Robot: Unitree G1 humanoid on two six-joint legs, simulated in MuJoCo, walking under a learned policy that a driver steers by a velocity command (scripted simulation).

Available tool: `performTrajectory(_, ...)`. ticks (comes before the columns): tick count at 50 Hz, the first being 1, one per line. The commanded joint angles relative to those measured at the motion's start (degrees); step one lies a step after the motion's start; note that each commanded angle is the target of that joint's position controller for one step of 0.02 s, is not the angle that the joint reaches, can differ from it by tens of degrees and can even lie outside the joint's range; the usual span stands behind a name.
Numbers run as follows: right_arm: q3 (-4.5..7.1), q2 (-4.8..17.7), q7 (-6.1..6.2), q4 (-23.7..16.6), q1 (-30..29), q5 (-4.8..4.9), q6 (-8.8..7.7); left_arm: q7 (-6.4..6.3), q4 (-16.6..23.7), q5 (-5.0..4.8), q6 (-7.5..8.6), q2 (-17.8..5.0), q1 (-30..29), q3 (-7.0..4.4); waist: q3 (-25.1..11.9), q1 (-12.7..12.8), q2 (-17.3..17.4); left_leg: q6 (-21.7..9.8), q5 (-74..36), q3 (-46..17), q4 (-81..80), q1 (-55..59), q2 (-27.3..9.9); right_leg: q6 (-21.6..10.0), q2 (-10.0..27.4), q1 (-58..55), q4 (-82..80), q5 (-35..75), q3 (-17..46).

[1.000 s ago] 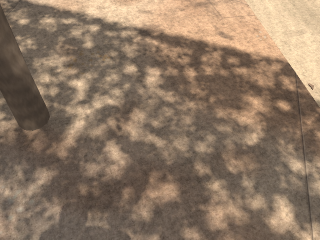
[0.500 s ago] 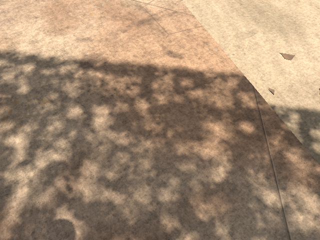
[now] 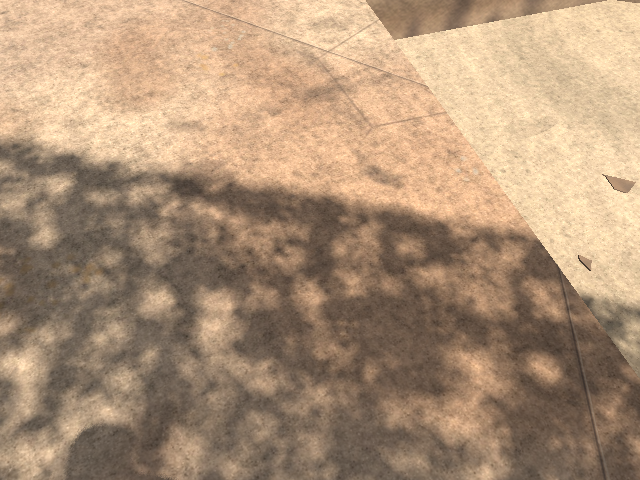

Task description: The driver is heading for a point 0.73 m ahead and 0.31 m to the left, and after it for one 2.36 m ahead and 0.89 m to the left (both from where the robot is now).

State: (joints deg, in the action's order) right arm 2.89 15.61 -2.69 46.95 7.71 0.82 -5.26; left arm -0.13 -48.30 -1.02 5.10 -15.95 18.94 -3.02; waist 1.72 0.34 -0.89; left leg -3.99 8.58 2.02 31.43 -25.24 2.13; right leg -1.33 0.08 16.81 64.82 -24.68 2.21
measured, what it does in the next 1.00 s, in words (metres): walks ahead, turning left: right foot, then left foot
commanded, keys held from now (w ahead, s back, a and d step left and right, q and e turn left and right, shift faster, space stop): w+q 0.36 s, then q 0.64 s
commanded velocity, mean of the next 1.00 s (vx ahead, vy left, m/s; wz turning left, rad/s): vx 0.29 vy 0.00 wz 0.51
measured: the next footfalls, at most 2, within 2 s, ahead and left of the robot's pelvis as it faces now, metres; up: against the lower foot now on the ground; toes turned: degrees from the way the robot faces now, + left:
right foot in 0.40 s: +0.40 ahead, -0.11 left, +0.00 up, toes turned +15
left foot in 0.86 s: +0.38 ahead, +0.16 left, +0.00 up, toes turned +31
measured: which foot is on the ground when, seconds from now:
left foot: down 0.00-0.42, up 0.44-0.84, down 0.86-1.00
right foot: up 0.00-0.38, down 0.40-0.86, up 0.88-1.00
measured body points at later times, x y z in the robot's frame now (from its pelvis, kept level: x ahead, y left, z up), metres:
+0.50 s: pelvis +0.27 -0.03 +0.00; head +0.30 -0.02 +0.45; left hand +0.41 +0.27 -0.07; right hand +0.38 -0.29 -0.12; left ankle +0.12 +0.07 -0.65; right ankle +0.36 -0.12 -0.73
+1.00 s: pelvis +0.35 +0.04 +0.01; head +0.38 +0.09 +0.45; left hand +0.32 +0.36 -0.11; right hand +0.65 -0.10 -0.06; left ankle +0.35 +0.14 -0.73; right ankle +0.39 -0.11 -0.65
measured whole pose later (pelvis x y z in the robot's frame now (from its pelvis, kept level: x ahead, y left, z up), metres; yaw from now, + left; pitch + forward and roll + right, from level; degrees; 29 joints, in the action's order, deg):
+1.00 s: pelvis +0.35 +0.04 +0.01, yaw +34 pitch +3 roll -2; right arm 4.3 17.5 -0.3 33.0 8.8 0.3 1.3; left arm -0.8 -43.5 0.2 0.5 -18.6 5.2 -4.3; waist 3.7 0.0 -1.7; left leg -3.1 9.6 -1.7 29.2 -22.5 2.1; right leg 3.2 1.6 28.5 64.0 -28.5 -0.2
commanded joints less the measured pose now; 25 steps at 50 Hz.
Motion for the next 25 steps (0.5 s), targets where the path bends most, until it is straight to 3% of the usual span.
performTrajectory(1,1.50,6.37,0.42,-2.40,4.94,-0.79,-0.19,-0.39,6.98,0.92,2.44,-7.02,-4.29,-1.66,-5.18,-1.79,3.08,-11.10,0.89,-25.97,-17.80,20.96,-15.61,-0.94,6.14,22.44,3.07,6.56,2.96)
performTrajectory(3,1.43,6.03,0.67,-2.88,4.19,-0.85,-0.14,-0.55,7.08,1.58,1.47,-5.48,-2.61,-1.65,-4.56,0.38,4.68,-11.61,-3.88,-22.52,-20.24,15.63,-13.27,0.06,6.62,17.89,-1.50,8.22,2.64)
performTrajectory(5,1.94,7.59,1.29,-2.73,5.47,-0.38,-0.41,-0.95,7.86,1.76,0.61,-4.53,-3.87,-1.47,-3.46,0.65,4.83,-12.32,-7.26,-19.47,-21.69,12.72,-12.48,1.67,6.30,17.85,-6.53,10.54,1.72)
performTrajectory(8,2.50,9.07,2.37,-2.24,8.34,0.10,-0.21,-1.16,9.87,1.73,0.46,-3.63,-10.61,-1.09,-1.65,-1.23,4.03,-10.70,-7.53,-16.70,-22.13,11.85,-10.77,3.33,5.16,18.93,-18.24,20.57,1.61)
performTrajectory(12,2.69,9.46,3.16,-1.71,12.16,0.70,0.73,-0.15,11.77,0.96,1.28,-2.48,-18.44,-0.58,-0.92,-4.28,5.50,-8.55,-4.66,-15.90,-19.97,11.92,-9.15,4.04,1.97,14.66,-31.16,29.27,0.94)
performTrajectory(16,2.82,9.47,3.62,-1.55,14.70,0.90,1.84,0.95,13.34,0.37,2.41,-4.33,-22.20,-1.06,-0.99,-4.92,6.14,-7.86,-2.09,-21.44,-14.78,16.65,-11.09,3.42,0.37,11.80,-37.38,25.93,2.09)
performTrajectory(18,3.09,9.79,3.83,-2.18,13.60,0.69,2.26,1.10,12.92,0.22,2.99,-5.79,-19.41,-1.66,-1.76,-2.75,7.76,-6.77,-3.09,-24.23,-11.04,17.72,-11.61,2.10,0.13,7.08,-39.37,21.75,1.83)
performTrajectory(19,2.84,8.79,3.88,-2.77,12.45,0.58,2.53,0.80,11.75,0.66,3.21,-6.86,-15.06,-2.32,-3.14,-0.20,7.91,-5.09,-7.12,-23.62,-6.33,17.11,-9.14,0.65,-0.02,1.03,-42.37,22.25,0.96)
performTrajectory(20,2.09,6.54,3.80,-3.93,11.45,0.13,2.52,0.34,11.04,1.89,3.48,-9.24,-8.90,-3.15,-8.79,2.87,6.46,-2.62,-9.18,-20.77,4.21,13.70,-5.36,-2.17,4.64,-10.22,-41.39,25.62,3.91)
performTrajectory(21,0.98,2.88,3.95,-5.77,13.44,-1.29,2.32,-0.17,10.64,2.81,3.13,-13.71,-0.91,-4.11,-18.01,4.23,-3.95,0.70,7.42,-14.42,22.39,2.75,0.12,-6.48,17.04,-27.27,-37.09,39.49,14.65)
performTrajectory(22,0.49,2.40,3.89,-7.36,20.80,0.31,1.87,0.25,9.31,2.59,1.92,-14.56,0.52,-4.33,-23.60,0.64,-22.33,3.21,30.10,-10.36,36.58,-13.79,3.77,-15.13,27.80,-37.86,-40.60,39.46,35.85)
performTrajectory(23,1.97,8.57,4.17,-5.40,20.21,1.01,2.38,0.41,10.90,1.95,1.40,-8.63,-2.07,-2.96,-18.64,1.49,-12.19,4.40,27.42,-12.93,42.95,-17.10,-0.59,-13.86,25.72,-32.59,-41.42,36.94,32.80)
performTrajectory(24,2.74,10.51,4.21,-6.47,14.63,0.81,3.20,0.23,11.63,1.80,0.88,-5.66,-4.50,-2.00,-13.23,2.31,-6.80,5.35,23.74,-10.88,44.49,-17.68,-1.96,-11.76,23.08,-26.33,-40.90,42.08,22.40)
performTrajectory(25,3.00,9.93,4.25,-6.96,12.42,0.41,4.14,0.36,11.56,1.95,0.47,-4.74,-7.36,-1.48,-9.82,1.04,-2.64,6.38,21.32,-9.32,43.16,-15.69,-3.67,-10.85,20.01,-19.43,-41.61,47.75,15.46)
Keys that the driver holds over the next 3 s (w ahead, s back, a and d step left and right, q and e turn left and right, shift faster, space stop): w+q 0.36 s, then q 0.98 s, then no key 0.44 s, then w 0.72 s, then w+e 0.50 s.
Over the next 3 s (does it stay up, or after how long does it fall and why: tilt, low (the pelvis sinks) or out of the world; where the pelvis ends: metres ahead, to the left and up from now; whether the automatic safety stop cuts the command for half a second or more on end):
stays up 0.72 0.39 0.01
